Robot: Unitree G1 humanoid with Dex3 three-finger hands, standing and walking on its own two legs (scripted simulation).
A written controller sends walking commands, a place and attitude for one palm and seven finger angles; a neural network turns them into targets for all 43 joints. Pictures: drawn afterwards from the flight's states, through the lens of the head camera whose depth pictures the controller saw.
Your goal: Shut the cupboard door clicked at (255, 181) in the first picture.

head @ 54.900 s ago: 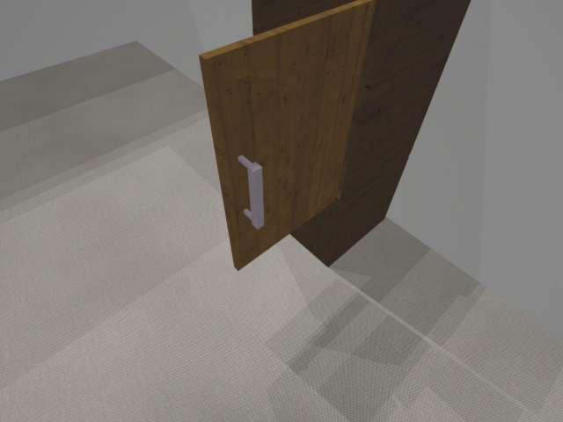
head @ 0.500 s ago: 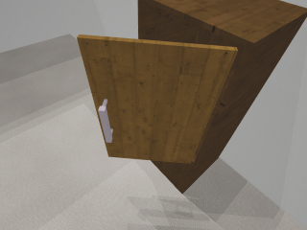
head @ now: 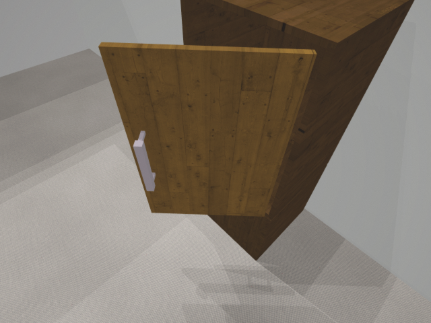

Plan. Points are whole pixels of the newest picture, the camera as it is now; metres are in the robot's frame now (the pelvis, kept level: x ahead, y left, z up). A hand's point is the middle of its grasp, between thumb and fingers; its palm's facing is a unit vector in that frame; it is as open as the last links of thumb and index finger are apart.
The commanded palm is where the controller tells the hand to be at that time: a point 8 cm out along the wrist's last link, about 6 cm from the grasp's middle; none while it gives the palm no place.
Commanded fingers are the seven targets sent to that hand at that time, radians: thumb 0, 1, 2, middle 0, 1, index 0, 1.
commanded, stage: come to a stop and stand still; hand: left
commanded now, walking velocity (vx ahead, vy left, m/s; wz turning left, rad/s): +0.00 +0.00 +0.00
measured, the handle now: (146, 162) +0.49 +0.20 -0.04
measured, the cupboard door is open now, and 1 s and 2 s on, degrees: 44 44 44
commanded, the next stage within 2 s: look again from close up in 0.32 s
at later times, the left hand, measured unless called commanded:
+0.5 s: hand out of the picture -0.01 +0.18 -0.16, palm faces -0.03 -0.97 -0.24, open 7.4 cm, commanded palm none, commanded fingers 0.00 0.90 0.90 -0.20 -0.30 -0.20 -0.30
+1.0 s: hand out of the picture +0.07 +0.17 -0.16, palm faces -0.03 -0.97 -0.23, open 7.4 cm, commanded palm none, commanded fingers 0.00 0.90 0.90 -0.20 -0.30 -0.20 -0.30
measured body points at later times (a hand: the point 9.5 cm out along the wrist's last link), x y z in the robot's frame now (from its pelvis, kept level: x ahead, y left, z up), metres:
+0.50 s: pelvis -0.01 -0.01 +0.01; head +0.02 -0.02 +0.46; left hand -0.01 +0.23 -0.14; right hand -0.02 -0.25 -0.15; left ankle +0.00 +0.09 -0.73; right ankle +0.01 -0.13 -0.73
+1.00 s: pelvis +0.02 -0.02 +0.01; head +0.04 -0.02 +0.46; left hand +0.07 +0.22 -0.14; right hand +0.06 -0.26 -0.15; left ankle +0.00 +0.09 -0.73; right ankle +0.01 -0.13 -0.73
